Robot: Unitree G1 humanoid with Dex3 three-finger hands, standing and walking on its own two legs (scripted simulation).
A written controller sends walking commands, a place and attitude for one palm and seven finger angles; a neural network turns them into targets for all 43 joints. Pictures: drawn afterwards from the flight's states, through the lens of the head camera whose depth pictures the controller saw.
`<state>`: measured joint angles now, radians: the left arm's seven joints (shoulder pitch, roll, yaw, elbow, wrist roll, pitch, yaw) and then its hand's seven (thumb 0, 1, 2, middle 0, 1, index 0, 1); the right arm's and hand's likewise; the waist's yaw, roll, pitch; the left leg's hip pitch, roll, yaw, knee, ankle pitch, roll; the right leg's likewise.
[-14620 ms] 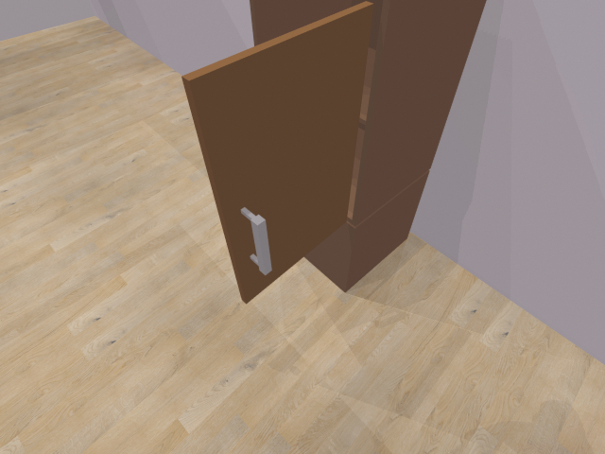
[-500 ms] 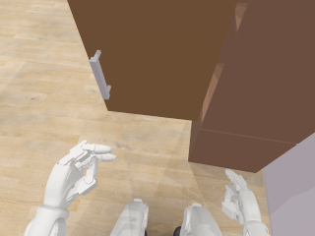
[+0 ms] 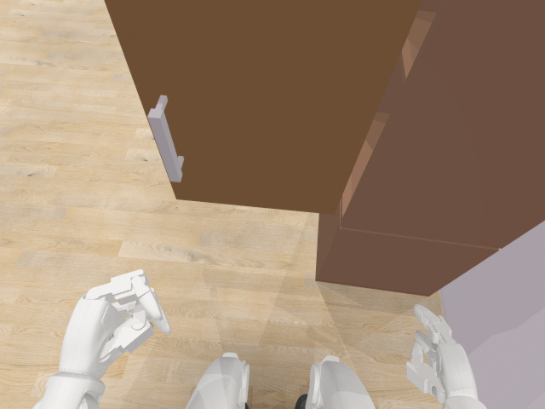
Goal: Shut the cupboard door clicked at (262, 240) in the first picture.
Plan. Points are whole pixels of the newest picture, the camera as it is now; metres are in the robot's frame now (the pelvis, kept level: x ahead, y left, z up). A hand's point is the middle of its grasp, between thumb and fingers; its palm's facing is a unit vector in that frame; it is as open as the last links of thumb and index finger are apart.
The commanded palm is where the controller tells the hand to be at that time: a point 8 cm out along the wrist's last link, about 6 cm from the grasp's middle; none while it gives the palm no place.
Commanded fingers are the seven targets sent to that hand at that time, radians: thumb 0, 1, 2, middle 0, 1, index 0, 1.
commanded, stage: raise the hand and make a fist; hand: left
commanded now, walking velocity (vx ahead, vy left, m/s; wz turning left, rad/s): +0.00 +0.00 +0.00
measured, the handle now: (169, 141) +0.54 +0.23 +0.01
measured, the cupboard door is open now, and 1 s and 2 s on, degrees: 92 92 92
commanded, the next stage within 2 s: bring the fist close to the handle in 0.74 s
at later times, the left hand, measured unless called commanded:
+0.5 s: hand (150, 312) +0.23 +0.17 +0.04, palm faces -0.04 -1.00 -0.03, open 3.1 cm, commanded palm +0.21 +0.23 +0.04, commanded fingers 0.00 0.90 0.90 -1.30 -1.50 -1.30 -1.50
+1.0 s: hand (157, 301) +0.24 +0.17 +0.05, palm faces +0.00 -1.00 -0.07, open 3.1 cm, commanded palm +0.24 +0.22 +0.04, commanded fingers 0.00 0.90 0.90 -1.30 -1.50 -1.30 -1.50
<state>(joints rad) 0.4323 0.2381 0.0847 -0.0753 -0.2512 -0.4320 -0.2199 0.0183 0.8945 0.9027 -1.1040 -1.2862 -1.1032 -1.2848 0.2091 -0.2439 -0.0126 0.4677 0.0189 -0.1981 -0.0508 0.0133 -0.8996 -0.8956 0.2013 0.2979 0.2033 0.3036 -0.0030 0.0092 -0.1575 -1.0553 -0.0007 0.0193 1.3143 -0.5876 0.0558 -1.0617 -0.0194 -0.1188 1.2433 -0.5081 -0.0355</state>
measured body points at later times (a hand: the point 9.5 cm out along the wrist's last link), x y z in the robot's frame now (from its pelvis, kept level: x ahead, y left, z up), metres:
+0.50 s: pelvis +0.01 -0.01 +0.00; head +0.10 -0.01 +0.44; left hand +0.23 +0.23 +0.05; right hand +0.20 -0.25 -0.08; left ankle +0.02 +0.08 -0.62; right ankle +0.05 -0.11 -0.62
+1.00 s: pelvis +0.01 -0.03 +0.00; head +0.09 -0.02 +0.44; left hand +0.24 +0.22 +0.05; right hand +0.20 -0.26 -0.08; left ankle +0.02 +0.08 -0.62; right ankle +0.05 -0.11 -0.62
